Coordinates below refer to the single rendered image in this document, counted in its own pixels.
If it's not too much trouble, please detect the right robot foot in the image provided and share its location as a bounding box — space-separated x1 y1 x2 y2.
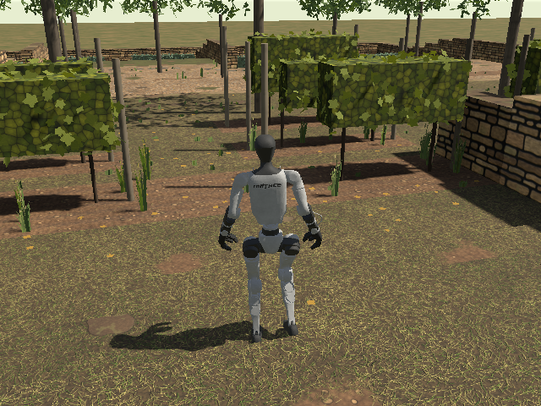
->
283 320 298 336

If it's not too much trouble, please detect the right robot hand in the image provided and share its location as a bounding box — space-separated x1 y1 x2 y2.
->
303 231 322 250

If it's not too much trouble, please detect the left robot hand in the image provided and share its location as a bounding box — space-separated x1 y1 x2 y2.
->
218 233 238 251

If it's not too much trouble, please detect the robot right upper arm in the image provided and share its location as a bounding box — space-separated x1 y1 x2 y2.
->
284 170 310 217

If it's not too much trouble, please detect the robot right shin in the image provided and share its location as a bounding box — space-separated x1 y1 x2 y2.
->
281 267 295 326

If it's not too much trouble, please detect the right robot forearm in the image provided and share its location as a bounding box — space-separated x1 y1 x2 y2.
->
302 203 320 234

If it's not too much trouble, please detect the robot left upper arm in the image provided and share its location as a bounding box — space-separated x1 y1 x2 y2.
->
227 172 249 219

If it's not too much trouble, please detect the left robot forearm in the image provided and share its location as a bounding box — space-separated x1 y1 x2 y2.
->
220 206 236 236

